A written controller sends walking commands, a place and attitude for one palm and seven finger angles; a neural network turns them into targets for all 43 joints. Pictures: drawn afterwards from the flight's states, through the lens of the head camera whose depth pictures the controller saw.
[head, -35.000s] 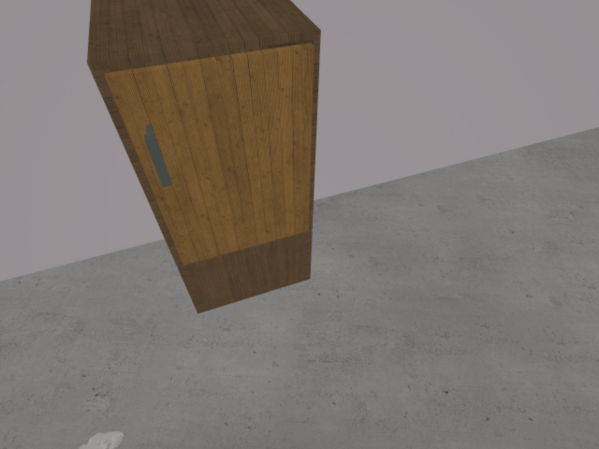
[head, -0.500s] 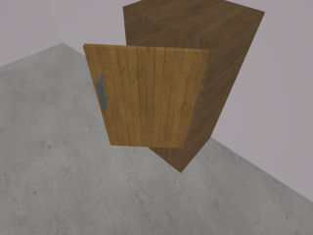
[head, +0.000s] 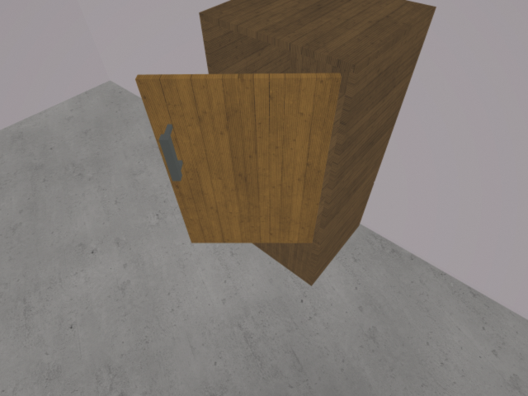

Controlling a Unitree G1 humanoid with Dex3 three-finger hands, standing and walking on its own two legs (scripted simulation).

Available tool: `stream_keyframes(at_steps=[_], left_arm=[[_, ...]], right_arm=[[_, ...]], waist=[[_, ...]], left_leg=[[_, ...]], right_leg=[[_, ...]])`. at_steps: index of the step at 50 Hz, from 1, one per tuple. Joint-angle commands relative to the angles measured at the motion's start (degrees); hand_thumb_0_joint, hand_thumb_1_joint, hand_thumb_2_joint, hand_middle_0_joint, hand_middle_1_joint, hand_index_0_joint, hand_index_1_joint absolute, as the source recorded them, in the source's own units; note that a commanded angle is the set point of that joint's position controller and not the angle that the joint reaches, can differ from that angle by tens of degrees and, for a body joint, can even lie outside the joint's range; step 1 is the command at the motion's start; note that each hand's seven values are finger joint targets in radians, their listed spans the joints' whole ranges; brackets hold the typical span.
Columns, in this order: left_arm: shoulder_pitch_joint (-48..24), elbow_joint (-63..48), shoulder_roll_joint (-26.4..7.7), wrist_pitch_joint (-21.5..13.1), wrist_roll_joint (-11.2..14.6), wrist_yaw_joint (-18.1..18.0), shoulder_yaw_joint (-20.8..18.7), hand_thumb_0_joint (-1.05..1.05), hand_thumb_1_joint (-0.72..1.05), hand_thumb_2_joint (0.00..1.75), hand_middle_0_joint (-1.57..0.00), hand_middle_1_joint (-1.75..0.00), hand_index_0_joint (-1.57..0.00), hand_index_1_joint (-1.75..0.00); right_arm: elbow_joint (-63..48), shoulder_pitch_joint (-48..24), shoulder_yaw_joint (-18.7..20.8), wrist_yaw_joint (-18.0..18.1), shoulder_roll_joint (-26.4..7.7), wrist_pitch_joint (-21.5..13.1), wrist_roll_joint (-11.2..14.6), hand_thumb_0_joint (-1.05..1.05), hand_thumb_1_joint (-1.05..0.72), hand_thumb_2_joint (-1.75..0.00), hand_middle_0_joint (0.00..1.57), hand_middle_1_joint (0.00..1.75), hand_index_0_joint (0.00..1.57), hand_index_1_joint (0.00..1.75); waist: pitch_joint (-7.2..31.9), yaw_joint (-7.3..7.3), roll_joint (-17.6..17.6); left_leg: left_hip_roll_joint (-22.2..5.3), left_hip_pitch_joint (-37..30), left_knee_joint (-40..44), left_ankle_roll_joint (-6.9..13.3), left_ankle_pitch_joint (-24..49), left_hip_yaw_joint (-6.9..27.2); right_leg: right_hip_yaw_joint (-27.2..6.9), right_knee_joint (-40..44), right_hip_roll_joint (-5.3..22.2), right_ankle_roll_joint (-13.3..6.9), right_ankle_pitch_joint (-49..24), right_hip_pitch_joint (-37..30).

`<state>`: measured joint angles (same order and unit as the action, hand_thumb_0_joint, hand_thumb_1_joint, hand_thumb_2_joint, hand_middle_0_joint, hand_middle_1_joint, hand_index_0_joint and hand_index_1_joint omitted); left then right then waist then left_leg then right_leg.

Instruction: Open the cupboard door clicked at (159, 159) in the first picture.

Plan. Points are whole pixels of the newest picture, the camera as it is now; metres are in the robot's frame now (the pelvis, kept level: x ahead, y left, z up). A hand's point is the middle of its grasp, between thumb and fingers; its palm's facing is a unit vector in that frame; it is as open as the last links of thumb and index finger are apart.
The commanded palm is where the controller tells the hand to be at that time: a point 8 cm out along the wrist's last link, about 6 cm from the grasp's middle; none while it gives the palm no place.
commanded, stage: look again from close up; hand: left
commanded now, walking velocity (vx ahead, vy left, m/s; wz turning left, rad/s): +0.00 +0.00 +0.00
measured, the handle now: (173, 153) +0.61 +0.25 -0.01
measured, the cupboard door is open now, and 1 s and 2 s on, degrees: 39 39 39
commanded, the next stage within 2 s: shuffle to correct the standing spot in 0.04 s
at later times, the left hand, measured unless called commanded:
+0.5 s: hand out of the picture +0.03 +0.18 -0.19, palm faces +0.03 -0.99 -0.16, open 7.4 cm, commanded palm none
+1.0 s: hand out of the picture +0.15 +0.20 -0.18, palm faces +0.06 -0.98 -0.21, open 7.3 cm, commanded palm none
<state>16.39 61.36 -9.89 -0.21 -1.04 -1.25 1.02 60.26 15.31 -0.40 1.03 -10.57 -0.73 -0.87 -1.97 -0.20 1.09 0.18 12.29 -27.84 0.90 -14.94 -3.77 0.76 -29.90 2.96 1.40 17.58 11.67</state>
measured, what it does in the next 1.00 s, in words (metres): steps on the spot: right foot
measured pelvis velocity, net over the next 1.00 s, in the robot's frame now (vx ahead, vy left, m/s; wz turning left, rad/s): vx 0.09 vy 0.02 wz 0.03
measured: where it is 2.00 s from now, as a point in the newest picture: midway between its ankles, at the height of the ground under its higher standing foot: outside the picture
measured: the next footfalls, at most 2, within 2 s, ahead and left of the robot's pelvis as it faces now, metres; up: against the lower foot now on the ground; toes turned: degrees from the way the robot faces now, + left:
right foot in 0.68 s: +0.16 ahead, -0.11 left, +0.00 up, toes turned -4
left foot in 1.02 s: +0.13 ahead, +0.13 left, +0.00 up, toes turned +6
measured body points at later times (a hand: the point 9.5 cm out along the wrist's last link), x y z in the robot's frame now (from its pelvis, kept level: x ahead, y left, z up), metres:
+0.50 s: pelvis +0.06 +0.01 -0.01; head +0.08 +0.02 +0.44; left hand +0.03 +0.23 -0.17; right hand +0.06 -0.22 -0.16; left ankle +0.00 +0.11 -0.74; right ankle -0.02 -0.12 -0.72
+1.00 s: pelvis +0.09 +0.02 -0.01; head +0.12 +0.03 +0.44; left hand +0.15 +0.25 -0.16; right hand +0.17 -0.22 -0.15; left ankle +0.08 +0.13 -0.72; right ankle +0.12 -0.10 -0.74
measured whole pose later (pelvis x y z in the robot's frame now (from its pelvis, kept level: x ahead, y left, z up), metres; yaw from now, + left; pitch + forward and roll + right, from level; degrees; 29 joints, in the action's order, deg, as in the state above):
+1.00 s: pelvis +0.09 +0.02 -0.01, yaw +2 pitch +0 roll +1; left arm 10.1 55.4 -10.4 0.7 -1.8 -2.0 -2.1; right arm 56.7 8.7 2.8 1.6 -9.5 0.5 -0.5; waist -4.7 -0.6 -2.1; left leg -0.6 18.9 -40.7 -2.0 -21.7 -3.1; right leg 4.6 -34.4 3.6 -0.4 15.4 18.6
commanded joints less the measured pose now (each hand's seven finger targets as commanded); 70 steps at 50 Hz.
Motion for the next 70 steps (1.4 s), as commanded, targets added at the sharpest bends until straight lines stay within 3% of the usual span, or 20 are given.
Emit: stream_keyframes(at_steps=[1, 7, 14, 18, 21, 23, 26, 33, 35, 37, 43, 49, 50, 51, 52, 53, 57, 63, 69, 70], left_arm=[[2.18, -1.9, -6.6, -1.05, 0.19, -0.45, -1.6, 0.0, 0.9, 0.9, -0.2, -0.3, -0.2, -0.3], [2.65, -0.8, -6.16, -1.24, 0.25, -0.47, -1.6, 0.0, 0.9, 0.9, -0.2, -0.3, -0.2, -0.3], [5.63, -0.33, -8.23, -0.93, -0.18, -0.01, -3.14, 0.0, 0.9, 0.9, -0.2, -0.3, -0.2, -0.3], [6.53, -0.57, -8.67, -1.55, -0.44, -0.1, -4.16, 0.0, 0.9, 0.9, -0.2, -0.3, -0.2, -0.3], [3.69, -1.8, -5.68, -1.29, -0.52, 0.08, -3.89, 0.0, 0.9, 0.9, -0.2, -0.3, -0.2, -0.3], [-0.88, -3.9, -2.74, -1.7, -0.53, -0.03, -3.15, 0.0, 0.9, 0.9, -0.2, -0.3, -0.2, -0.3], [-5.69, -5.27, -2.14, -2.09, -0.24, -0.16, -3.25, 0.0, 0.9, 0.9, -0.2, -0.3, -0.2, -0.3], [3.01, -2.85, -5.04, -1.32, 0.17, -0.29, -3.98, 0.0, 0.9, 0.9, -0.2, -0.3, -0.2, -0.3], [6.83, -2.3, -9.0, -1.7, -0.06, -1.2, -4.74, 0.0, 0.9, 0.9, -0.2, -0.3, -0.2, -0.3], [7.83, -1.75, -10.44, -1.59, -0.03, -1.51, -4.73, 0.0, 0.9, 0.9, -0.2, -0.3, -0.2, -0.3], [-1.9, -6.75, -9.55, 0.0, -0.73, -1.76, -5.07, 0.0, 0.9, 0.9, -0.2, -0.3, -0.2, -0.3], [-4.07, -8.62, -9.83, 0.89, -0.35, -1.23, -5.78, 0.0, 0.9, 0.9, -0.2, -0.3, -0.2, -0.3], [-3.66, -9.05, -7.7, 1.25, -0.28, -1.17, -5.28, 0.0, 0.9, 0.9, -0.2, -0.3, -0.2, -0.3], [-2.79, -9.92, -4.29, 1.79, 0.32, -0.94, -4.68, 0.0, 0.9, 0.9, -0.2, -0.3, -0.2, -0.3], [-4.02, -10.45, -3.9, 2.17, 0.33, -1.19, -4.41, 0.0, 0.9, 0.9, -0.2, -0.3, -0.2, -0.3], [-3.54, -10.31, -4.47, 2.41, 0.24, -1.23, -4.56, 0.0, 0.9, 0.9, -0.2, -0.3, -0.2, -0.3], [0.14, -6.33, -3.16, 2.77, -0.43, -0.56, -4.1, 0.0, 0.9, 0.9, -0.2, -0.3, -0.2, -0.3], [0.56, -5.45, -2.04, 1.23, -0.16, -0.51, -2.79, 0.0, 0.9, 0.9, -0.2, -0.3, -0.2, -0.3], [3.65, -2.59, -5.65, -0.65, -0.06, -0.86, -2.23, 0.0, 0.9, 0.9, -0.2, -0.3, -0.2, -0.3], [3.02, -2.43, -5.11, -1.13, -0.15, -0.97, -2.25, 0.0, 0.9, 0.9, -0.2, -0.3, -0.2, -0.3]], right_arm=[[-1.71, 1.88, 1.03, 0.18, -5.45, -1.16, 0.09, 0.0, -0.9, -0.9, 0.2, 0.3, 0.2, 0.3], [-0.06, 2.02, 0.87, 0.45, -4.56, -1.3, 0.21, 0.0, -0.9, -0.9, 0.2, 0.3, 0.2, 0.3], [-0.48, 2.18, 1.05, -0.39, -2.99, -0.53, -0.43, 0.0, -0.9, -0.9, 0.2, 0.3, 0.2, 0.3], [-0.95, 2.82, 1.14, -0.44, -2.09, -1.28, -0.41, 0.0, -0.9, -0.9, 0.2, 0.3, 0.2, 0.3], [1.75, 9.91, 1.36, -0.1, -4.63, -2.42, -0.3, 0.0, -0.9, -0.9, 0.2, 0.3, 0.2, 0.3], [3.83, 17.73, 2.28, 0.96, -8.0, -2.64, -0.81, 0.0, -0.9, -0.9, 0.2, 0.3, 0.2, 0.3], [2.73, 15.57, 1.66, 1.58, -5.9, -2.85, -1.0, 0.0, -0.9, -0.9, 0.2, 0.3, 0.2, 0.3], [-0.26, 5.47, 2.64, 2.15, -7.48, -2.42, 0.6, 0.0, -0.9, -0.9, 0.2, 0.3, 0.2, 0.3], [-0.52, 8.26, 2.8, 1.85, -3.74, -1.65, 0.85, 0.0, -0.9, -0.9, 0.2, 0.3, 0.2, 0.3], [-0.93, 6.07, 3.01, 2.04, -0.77, -0.24, 1.23, 0.0, -0.9, -0.9, 0.2, 0.3, 0.2, 0.3], [-2.18, 2.18, 3.53, 0.61, 0.29, 2.06, 0.54, 0.0, -0.9, -0.9, 0.2, 0.3, 0.2, 0.3], [-2.71, 5.87, 3.47, 0.2, -0.11, 1.05, 0.27, 0.0, -0.9, -0.9, 0.2, 0.3, 0.2, 0.3], [-2.35, 7.13, 3.82, 0.27, -1.8, 0.54, 0.28, 0.0, -0.9, -0.9, 0.2, 0.3, 0.2, 0.3], [-3.92, 5.66, 4.34, 0.4, -6.45, 0.01, -0.28, 0.0, -0.9, -0.9, 0.2, 0.3, 0.2, 0.3], [-5.73, 3.54, 4.38, 0.64, -8.55, 0.27, -0.77, 0.0, -0.9, -0.9, 0.2, 0.3, 0.2, 0.3], [-7.06, -0.54, 3.92, 0.57, -8.11, 0.47, -1.18, 0.0, -0.9, -0.9, 0.2, 0.3, 0.2, 0.3], [-8.09, -5.58, 2.56, 1.1, -4.94, -0.1, -0.7, 0.0, -0.9, -0.9, 0.2, 0.3, 0.2, 0.3], [-5.78, 0.58, 3.54, 1.04, -6.26, -0.12, -0.45, 0.0, -0.9, -0.9, 0.2, 0.3, 0.2, 0.3], [-4.21, -0.12, 2.46, 0.16, -2.91, -0.38, 0.5, 0.0, -0.9, -0.9, 0.2, 0.3, 0.2, 0.3], [-3.25, 0.23, 2.52, 0.24, -2.44, -0.14, 0.29, 0.0, -0.9, -0.9, 0.2, 0.3, 0.2, 0.3]], waist=[[-0.42, -0.04, -2.14], [-0.35, -0.2, -1.78], [-5.98, -1.27, -8.62], [-5.7, -0.87, -9.04], [-2.44, 1.59, 3.66], [-1.85, 4.38, 16.64], [-3.27, 3.59, 6.21], [3.45, -3.07, 1.85], [8.91, -2.96, -7.79], [9.78, -3.92, -17.07], [4.3, -0.8, -10.24], [5.8, 2.02, -9.57], [5.66, 2.28, -4.29], [4.1, 1.41, 11.04], [1.58, 1.72, 15.23], [0.41, 0.45, 9.97], [-2.34, -2.24, 7.92], [3.51, 0.47, 4.38], [4.33, 0.75, -3.95], [4.56, 0.97, -10.69]], left_leg=[[-5.3, 0.13, 5.82, 1.52, 4.49, 5.56], [-5.44, -0.22, 4.95, 1.21, 7.72, 4.95], [-1.23, 8.55, -4.36, 0.38, -7.1, -0.07], [-1.64, 8.13, -5.92, 0.38, -5.11, -0.97], [-5.98, -4.7, 1.5, 2.89, 11.79, 4.74], [-17.0, -16.1, 6.61, 11.81, 34.7, 19.06], [-19.34, -15.47, 4.47, 14.98, 50.41, 17.55], [-10.05, -5.42, -1.18, 4.21, 42.43, 5.77], [-3.45, 5.31, -10.58, 0.43, 15.22, 3.09], [-0.04, 9.66, -26.08, -1.04, -22.67, 3.29], [-0.6, 10.18, -27.97, -2.6, -14.53, 2.21], [-0.02, -3.37, -1.51, -2.53, 2.5, -1.36], [-3.24, -8.13, 3.51, -1.79, 7.87, 1.12], [-14.5, -5.84, 8.36, 3.12, 18.66, 15.44], [-21.11, 1.82, 12.29, 9.48, 23.54, 22.26], [-21.04, 8.58, 13.0, 11.67, 14.6, 19.28], [-13.45, 10.33, 14.6, 8.82, 6.89, 12.65], [-13.68, -3.61, 11.57, 9.58, 12.08, 13.18], [-4.45, -3.46, 4.87, 1.0, 9.4, 5.19], [-4.83, -2.97, 3.69, 0.86, 10.56, 4.56]], right_leg=[[-3.52, 6.62, 2.74, -3.03, -3.11, 2.09], [-3.5, 6.46, 3.1, -3.25, -7.97, 1.1], [-12.29, 13.59, 7.99, -7.64, 14.31, 1.95], [-12.27, 11.65, 10.57, -9.67, 1.39, 0.7], [0.06, -3.31, 1.6, -5.59, -3.92, 5.83], [6.17, -22.84, -4.0, -3.4, 16.93, 21.64], [1.13, -30.1, 1.01, -4.15, 17.84, 26.08], [3.62, 2.59, -0.13, -2.66, -16.94, -2.35], [-9.88, -3.17, 12.44, -8.73, -55.51, -14.44], [-14.0, 0.41, 21.42, -17.37, -72.8, -14.49], [-5.48, 4.95, 14.63, -13.73, -46.08, -1.26], [-4.17, 0.65, 9.68, -8.37, -23.56, 5.55], [-2.18, -3.59, 6.58, -5.89, -13.56, 8.7], [1.95, -9.6, 0.31, -1.97, 4.46, 13.73], [1.41, -18.79, -2.04, -1.08, 16.33, 12.91], [-1.19, -23.64, -0.43, -1.84, 15.2, 9.18], [-1.99, -25.77, -0.31, -1.42, 5.81, 8.96], [0.65, -5.5, -0.16, -0.79, 8.45, 6.03], [-6.87, 9.37, 6.88, -4.63, -12.56, 0.81], [-6.14, 9.04, 5.21, -4.25, -15.39, -0.34]])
